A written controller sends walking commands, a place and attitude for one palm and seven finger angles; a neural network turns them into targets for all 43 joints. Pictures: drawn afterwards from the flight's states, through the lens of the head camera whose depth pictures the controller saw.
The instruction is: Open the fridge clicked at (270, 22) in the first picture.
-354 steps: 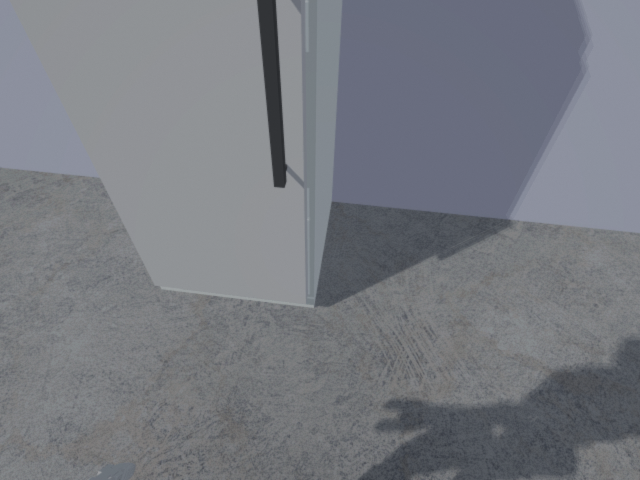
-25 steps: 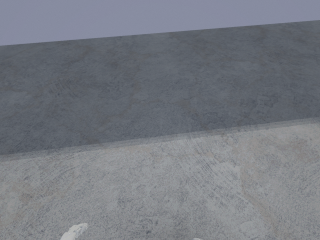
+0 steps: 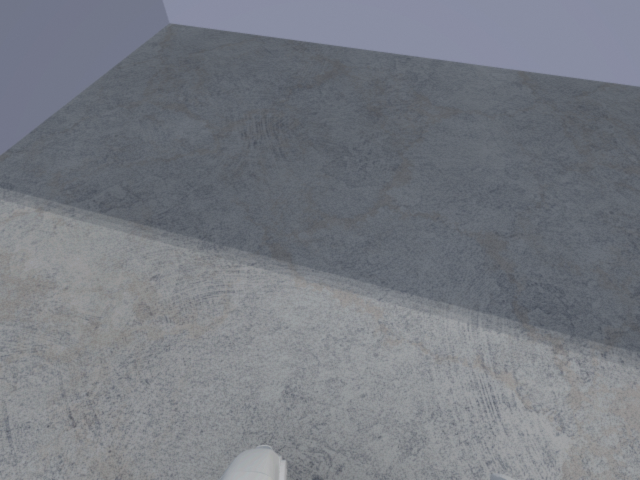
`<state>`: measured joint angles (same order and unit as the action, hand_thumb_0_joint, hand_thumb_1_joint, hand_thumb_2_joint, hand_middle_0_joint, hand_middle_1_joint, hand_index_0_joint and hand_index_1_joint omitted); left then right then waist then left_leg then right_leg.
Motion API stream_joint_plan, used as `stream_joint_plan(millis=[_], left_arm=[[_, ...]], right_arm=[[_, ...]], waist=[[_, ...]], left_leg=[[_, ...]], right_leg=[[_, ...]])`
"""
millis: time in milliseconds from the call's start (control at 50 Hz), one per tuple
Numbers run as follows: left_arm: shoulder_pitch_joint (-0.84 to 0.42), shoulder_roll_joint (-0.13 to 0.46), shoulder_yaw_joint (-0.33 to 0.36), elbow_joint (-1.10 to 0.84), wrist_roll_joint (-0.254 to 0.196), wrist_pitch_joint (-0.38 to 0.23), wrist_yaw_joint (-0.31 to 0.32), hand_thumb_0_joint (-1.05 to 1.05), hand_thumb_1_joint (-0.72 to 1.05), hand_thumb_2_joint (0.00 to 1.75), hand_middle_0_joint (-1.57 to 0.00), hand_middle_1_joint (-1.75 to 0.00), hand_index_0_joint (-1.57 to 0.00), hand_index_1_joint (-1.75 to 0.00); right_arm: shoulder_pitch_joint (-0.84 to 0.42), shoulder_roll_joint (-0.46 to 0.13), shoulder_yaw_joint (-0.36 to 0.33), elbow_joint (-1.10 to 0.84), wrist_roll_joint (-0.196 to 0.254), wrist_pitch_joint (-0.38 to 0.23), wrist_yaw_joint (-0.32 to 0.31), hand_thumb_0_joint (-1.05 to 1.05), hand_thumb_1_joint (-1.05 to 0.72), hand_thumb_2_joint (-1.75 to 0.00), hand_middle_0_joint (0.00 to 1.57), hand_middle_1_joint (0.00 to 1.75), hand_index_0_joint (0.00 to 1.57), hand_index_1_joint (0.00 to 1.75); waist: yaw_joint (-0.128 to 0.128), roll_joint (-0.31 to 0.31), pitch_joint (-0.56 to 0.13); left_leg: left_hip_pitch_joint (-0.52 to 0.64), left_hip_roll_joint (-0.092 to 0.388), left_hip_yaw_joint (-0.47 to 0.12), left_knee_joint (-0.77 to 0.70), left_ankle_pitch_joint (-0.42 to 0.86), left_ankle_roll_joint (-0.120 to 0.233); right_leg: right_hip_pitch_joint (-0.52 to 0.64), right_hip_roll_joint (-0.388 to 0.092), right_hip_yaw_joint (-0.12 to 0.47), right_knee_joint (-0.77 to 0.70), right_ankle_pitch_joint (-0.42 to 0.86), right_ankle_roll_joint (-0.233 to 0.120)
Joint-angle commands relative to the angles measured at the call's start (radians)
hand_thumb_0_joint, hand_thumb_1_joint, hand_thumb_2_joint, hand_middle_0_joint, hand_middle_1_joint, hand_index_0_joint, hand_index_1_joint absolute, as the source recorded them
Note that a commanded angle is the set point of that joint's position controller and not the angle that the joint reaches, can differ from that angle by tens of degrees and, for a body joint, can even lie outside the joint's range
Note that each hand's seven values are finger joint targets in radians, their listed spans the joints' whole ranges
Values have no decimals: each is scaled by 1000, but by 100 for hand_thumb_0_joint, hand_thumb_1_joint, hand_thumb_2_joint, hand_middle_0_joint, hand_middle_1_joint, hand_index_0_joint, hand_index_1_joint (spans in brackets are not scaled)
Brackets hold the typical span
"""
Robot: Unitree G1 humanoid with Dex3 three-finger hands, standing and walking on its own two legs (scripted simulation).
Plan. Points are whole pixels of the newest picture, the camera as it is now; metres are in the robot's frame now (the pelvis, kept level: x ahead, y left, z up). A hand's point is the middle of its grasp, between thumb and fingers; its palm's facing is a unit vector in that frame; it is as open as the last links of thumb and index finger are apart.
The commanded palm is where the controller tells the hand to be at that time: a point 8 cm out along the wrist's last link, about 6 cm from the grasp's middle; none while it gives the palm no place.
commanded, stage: walk to a spot facing it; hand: right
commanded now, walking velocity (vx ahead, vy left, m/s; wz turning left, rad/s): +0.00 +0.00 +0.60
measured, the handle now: out of the picture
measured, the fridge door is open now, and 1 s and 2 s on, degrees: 0 0 0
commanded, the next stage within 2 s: turn to face it in 0.04 s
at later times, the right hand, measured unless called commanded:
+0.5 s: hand out of the picture +0.17 -0.18 -0.18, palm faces -0.18 +0.96 -0.19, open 7.4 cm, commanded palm none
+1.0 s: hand (438, 436) +0.22 -0.15 -0.16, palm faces -0.54 +0.81 -0.23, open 7.4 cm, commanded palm none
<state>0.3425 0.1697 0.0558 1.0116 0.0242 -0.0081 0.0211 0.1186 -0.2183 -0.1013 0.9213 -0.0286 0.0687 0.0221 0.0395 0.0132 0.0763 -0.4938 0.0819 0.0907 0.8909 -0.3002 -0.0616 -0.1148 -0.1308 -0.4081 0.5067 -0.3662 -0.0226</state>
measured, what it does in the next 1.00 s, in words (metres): steps on the spot, turning left: left foot, then right foot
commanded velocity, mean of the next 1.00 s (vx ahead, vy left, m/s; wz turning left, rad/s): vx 0.00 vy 0.00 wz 0.59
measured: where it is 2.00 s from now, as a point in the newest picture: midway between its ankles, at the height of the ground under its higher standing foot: outside the picture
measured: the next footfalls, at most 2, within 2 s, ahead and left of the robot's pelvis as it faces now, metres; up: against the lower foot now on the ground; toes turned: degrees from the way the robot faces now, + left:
left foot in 0.10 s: +0.09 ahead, +0.13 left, +0.00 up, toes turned +11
right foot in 0.52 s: +0.14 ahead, -0.11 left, +0.00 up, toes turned +11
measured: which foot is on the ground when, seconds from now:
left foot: up 0.00-0.08, down 0.10-0.52, up 0.54-1.00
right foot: down 0.00-0.10, up 0.12-0.50, down 0.52-1.00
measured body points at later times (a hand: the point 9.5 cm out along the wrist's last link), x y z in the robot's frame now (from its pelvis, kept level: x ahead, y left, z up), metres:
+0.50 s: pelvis +0.05 -0.01 -0.01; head +0.09 -0.02 +0.44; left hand +0.11 +0.26 -0.13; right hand +0.18 -0.23 -0.16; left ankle +0.05 +0.12 -0.74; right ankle +0.10 -0.12 -0.73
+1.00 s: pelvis +0.03 -0.03 +0.00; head +0.06 -0.01 +0.45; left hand -0.10 +0.18 -0.15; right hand +0.25 -0.19 -0.14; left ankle -0.06 +0.07 -0.71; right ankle +0.10 -0.12 -0.74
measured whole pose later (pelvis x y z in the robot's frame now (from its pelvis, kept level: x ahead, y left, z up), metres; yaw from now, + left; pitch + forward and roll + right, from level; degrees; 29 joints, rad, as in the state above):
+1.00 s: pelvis +0.03 -0.03 +0.00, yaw +35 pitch +0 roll +1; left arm 0.27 0.19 0.07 0.96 0.02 0.02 0.01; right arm 0.17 -0.22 -0.10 0.92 -0.02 0.08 0.02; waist 0.03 -0.02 0.08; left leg -0.35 0.06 0.08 0.80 -0.44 -0.06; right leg -0.24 -0.20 -0.38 0.55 -0.27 0.00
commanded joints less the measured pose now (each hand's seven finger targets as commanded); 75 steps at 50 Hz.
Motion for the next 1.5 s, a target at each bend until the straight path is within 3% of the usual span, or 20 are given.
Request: stream_joint_plan(millis=[0,40,60,80,120,220,400,460,480,500,520,620,900,980,1000,1020,1040,1080,1180,1480], left_arm=[[54,185,47,-45,5,-9,-2,0,90,90,-20,-30,-20,-30],[41,199,50,-63,-4,-8,-8,0,90,90,-20,-30,-20,-30],[41,172,44,-90,-16,-3,-18,0,90,90,-20,-30,-20,-30],[-17,108,26,-149,-15,0,-19,0,90,90,-20,-30,-20,-30],[-83,103,21,-158,-21,18,3,0,90,90,-20,-30,-20,-30],[-49,101,24,-117,-2,49,-1,0,90,90,-20,-30,-20,-30],[-163,102,22,-181,-15,26,1,0,90,90,-20,-30,-20,-30],[-71,118,24,-164,-19,12,12,0,90,90,-20,-30,-20,-30],[-31,170,30,-154,-16,0,17,0,90,90,-20,-30,-20,-30],[-36,271,49,-168,-5,-3,14,0,90,90,-20,-30,-20,-30],[-55,299,50,-184,0,7,13,0,90,90,-20,-30,-20,-30],[-198,170,18,-215,0,-7,19,0,90,90,-20,-30,-20,-30],[-43,206,59,-113,4,4,-2,0,90,90,-20,-30,-20,-30],[-52,222,67,-104,1,8,-10,0,90,90,-20,-30,-20,-30],[-41,203,65,-106,-6,11,-15,0,90,90,-20,-30,-20,-30],[-56,128,45,-143,-10,20,-19,0,90,90,-20,-30,-20,-30],[-123,106,28,-191,-6,31,-18,0,90,90,-20,-30,-20,-30],[-150,121,32,-187,-8,45,-10,0,90,90,-20,-30,-20,-30],[-101,137,39,-131,1,50,-9,0,90,90,-20,-30,-20,-30],[-169,139,27,-185,-22,27,13,0,90,90,-20,-30,-20,-30]], right_arm=[[-35,-28,12,-103,1,-43,-2,0,-90,-90,20,30,20,30],[95,-71,1,-73,-1,-67,-8,0,-90,-90,20,30,20,30],[207,-162,-18,-41,-7,-84,-19,0,-90,-90,20,30,20,30],[295,-275,-43,-15,7,-87,-34,0,-90,-90,20,30,20,30],[231,-226,-31,-22,23,-73,-56,0,-90,-90,20,30,20,30],[25,-149,-2,-76,14,-72,-52,0,-90,-90,20,30,20,30],[62,-177,-21,-79,0,-57,-36,0,-90,-90,20,30,20,30],[23,-171,-24,-92,11,-45,-36,0,-90,-90,20,30,20,30],[28,-125,-14,-107,20,-39,-35,0,-90,-90,20,30,20,30],[69,-58,-1,-126,27,-35,-26,0,-90,-90,20,30,20,30],[77,-86,-8,-123,10,-31,-24,0,-90,-90,20,30,20,30],[126,-99,-28,-58,-1,-15,4,0,-90,-90,20,30,20,30],[18,-40,2,-97,8,-12,2,0,-90,-90,20,30,20,30],[90,-49,3,-82,11,-35,-8,0,-90,-90,20,30,20,30],[134,-91,-4,-71,7,-46,-14,0,-90,-90,20,30,20,30],[191,-208,-22,-59,-4,-61,-27,0,-90,-90,20,30,20,30],[215,-289,-37,-48,7,-58,-40,0,-90,-90,20,30,20,30],[153,-232,-31,-60,12,-54,-50,0,-90,-90,20,30,20,30],[56,-161,-3,-81,18,-67,-42,0,-90,-90,20,30,20,30],[61,-199,-17,-78,8,-46,-39,0,-90,-90,20,30,20,30]], waist=[[6,-188,-60],[-69,-130,-144],[-123,74,-236],[-148,279,-291],[-122,112,-234],[-14,99,-93],[-51,168,-111],[-1,157,-167],[12,7,-192],[-1,-325,-186],[1,-332,-152],[-61,-176,-55],[14,-218,-82],[-30,-186,-156],[-56,-102,-180],[-99,239,-159],[-119,337,-141],[-91,218,-93],[-31,127,-79],[-38,129,-128]], left_leg=[[38,-47,50,-178,-63,36],[267,-66,48,-380,96,65],[554,86,-151,-430,438,132],[702,339,-510,-411,1023,276],[603,311,-365,-426,916,316],[257,152,-244,-526,590,219],[237,108,-382,-492,433,232],[203,66,-397,-390,423,170],[96,-12,-341,-279,269,118],[-100,-153,-207,-48,-181,46],[-101,-123,-166,174,-307,24],[-90,-71,-135,401,-56,-11],[39,-15,-2,-35,-164,-7],[232,-52,31,-330,-3,34],[372,-20,-11,-471,132,55],[506,200,-331,-591,332,133],[470,345,-507,-575,580,233],[392,260,-388,-577,443,238],[344,129,-275,-539,523,193],[290,94,-525,-478,506,226]], right_leg=[[110,-281,137,-16,819,-60],[46,-257,91,213,845,3],[-199,-193,67,456,542,60],[-486,0,125,735,-262,128],[-518,-45,348,801,-228,104],[-388,-24,358,651,-36,125],[-271,68,338,282,-44,114],[-90,85,330,1,107,101],[47,-21,431,-142,162,71],[127,-293,697,-231,282,-6],[18,-396,736,-233,286,-82],[-93,-188,406,-229,281,-32],[23,-297,265,-172,364,-96],[-4,-283,179,-11,441,-32],[-96,-253,141,118,373,25],[-360,-125,114,323,-82,92],[-515,-30,222,527,-292,116],[-542,-44,355,633,-175,99],[-455,-13,365,604,19,133],[-197,102,388,122,-24,91]])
